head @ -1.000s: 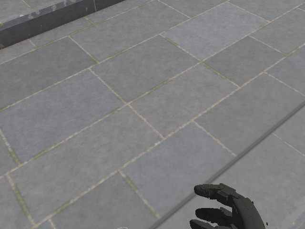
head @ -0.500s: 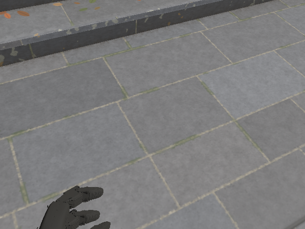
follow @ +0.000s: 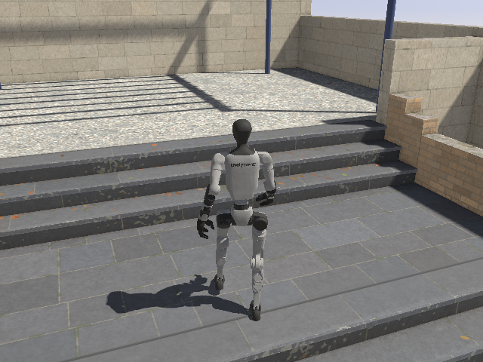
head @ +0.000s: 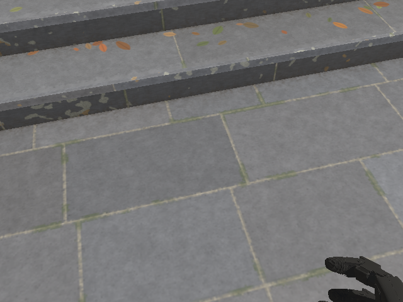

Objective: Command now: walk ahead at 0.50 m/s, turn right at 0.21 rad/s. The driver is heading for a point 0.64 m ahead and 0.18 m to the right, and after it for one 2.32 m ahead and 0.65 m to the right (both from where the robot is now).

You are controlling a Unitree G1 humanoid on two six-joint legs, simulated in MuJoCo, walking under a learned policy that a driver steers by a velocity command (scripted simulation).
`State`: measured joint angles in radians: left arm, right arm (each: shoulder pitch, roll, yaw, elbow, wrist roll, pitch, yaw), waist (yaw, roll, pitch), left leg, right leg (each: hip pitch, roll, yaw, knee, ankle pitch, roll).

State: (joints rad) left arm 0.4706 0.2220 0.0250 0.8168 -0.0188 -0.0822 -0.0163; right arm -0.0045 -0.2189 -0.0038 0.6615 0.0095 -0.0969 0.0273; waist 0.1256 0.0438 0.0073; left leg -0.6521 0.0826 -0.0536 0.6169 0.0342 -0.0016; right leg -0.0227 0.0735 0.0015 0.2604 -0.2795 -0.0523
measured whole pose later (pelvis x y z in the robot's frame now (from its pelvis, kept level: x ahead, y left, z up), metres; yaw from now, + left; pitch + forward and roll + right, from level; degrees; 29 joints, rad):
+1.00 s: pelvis +0.49 -0.13 +0.00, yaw -31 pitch +3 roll +0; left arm 0.35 0.27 0.07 0.71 -0.02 -0.05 0.00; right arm 0.02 -0.26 -0.04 0.71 0.00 -0.10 0.03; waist 0.08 0.04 0.00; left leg -0.61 0.04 -0.06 0.58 0.05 -0.02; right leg -0.11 0.10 0.13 0.38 -0.31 -0.07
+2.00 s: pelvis +0.99 -0.30 +0.00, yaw -4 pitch +2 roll -2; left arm 0.36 0.29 0.07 0.85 -0.02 -0.09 -0.01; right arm 0.08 -0.28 -0.04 0.64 0.02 -0.04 0.03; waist 0.10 0.05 0.03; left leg -0.64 0.09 -0.05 0.67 -0.05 0.01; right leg 0.02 0.02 -0.12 0.23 -0.28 0.00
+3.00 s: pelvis +1.49 -0.39 +0.00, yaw -27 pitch +3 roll +2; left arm 0.46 0.21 0.00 0.84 0.00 0.00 0.01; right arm 0.14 -0.16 0.04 0.57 0.01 -0.07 0.00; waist 0.02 0.01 -0.01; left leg -1.27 0.02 0.04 2.33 -0.53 -0.02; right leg -0.19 0.09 0.17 0.49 -0.33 -0.06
